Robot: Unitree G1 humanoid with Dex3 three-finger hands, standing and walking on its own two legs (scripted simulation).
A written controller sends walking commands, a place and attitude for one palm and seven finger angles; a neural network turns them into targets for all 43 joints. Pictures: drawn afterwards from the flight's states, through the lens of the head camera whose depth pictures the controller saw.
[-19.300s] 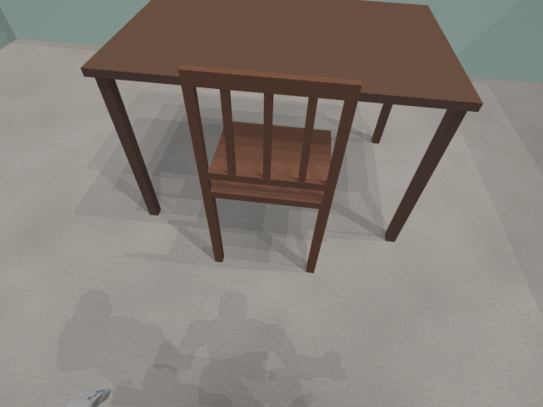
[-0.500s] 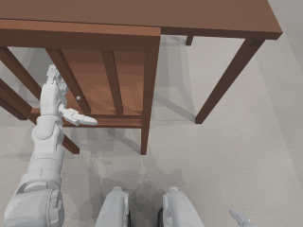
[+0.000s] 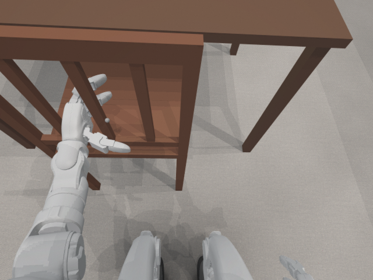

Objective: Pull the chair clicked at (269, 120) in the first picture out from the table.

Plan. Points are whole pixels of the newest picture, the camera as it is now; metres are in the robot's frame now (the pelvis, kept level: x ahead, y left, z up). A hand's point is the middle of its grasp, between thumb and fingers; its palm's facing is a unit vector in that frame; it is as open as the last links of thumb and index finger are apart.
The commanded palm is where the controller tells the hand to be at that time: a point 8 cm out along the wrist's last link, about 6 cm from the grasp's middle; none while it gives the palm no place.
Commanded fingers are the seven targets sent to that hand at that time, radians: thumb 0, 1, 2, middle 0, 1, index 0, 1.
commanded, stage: hook a spindle and tug to test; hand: left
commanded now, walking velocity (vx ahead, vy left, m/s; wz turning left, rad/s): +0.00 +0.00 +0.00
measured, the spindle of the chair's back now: (95, 108) +0.47 +0.19 +0.03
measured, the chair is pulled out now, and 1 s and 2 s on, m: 0.00 0.03 0.13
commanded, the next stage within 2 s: step backward, pulling the chair out in 1.12 s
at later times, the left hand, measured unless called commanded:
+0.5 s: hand (107, 119) +0.44 +0.16 +0.02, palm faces +0.03 -1.00 -0.05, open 5.7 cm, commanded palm +0.41 +0.21 +0.03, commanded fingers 0.00 0.90 0.90 -0.50 -1.45 -0.50 -1.45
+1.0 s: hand (110, 130) +0.42 +0.16 +0.02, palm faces +0.01 -1.00 -0.05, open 5.1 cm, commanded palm +0.38 +0.21 +0.03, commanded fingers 0.00 0.90 0.90 -0.50 -1.45 -0.50 -1.45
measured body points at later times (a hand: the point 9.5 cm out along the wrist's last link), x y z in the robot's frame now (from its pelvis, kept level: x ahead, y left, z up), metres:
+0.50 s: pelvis +0.01 -0.01 +0.00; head +0.14 +0.00 +0.43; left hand +0.44 +0.22 +0.03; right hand +0.10 -0.27 -0.12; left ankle +0.04 +0.10 -0.62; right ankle +0.03 -0.11 -0.62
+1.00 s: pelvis +0.01 -0.01 +0.01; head +0.14 +0.00 +0.44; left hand +0.41 +0.21 +0.03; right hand +0.12 -0.26 -0.11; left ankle +0.04 +0.10 -0.62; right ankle +0.03 -0.11 -0.62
